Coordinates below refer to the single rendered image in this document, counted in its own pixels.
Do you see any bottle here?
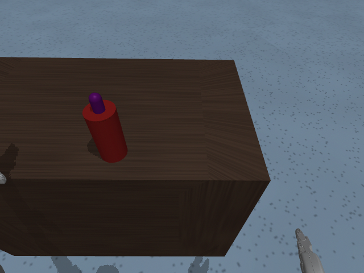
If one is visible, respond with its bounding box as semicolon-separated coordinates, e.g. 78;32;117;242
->
82;93;127;163

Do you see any right robot hand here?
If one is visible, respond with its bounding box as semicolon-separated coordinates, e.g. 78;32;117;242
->
295;228;325;273

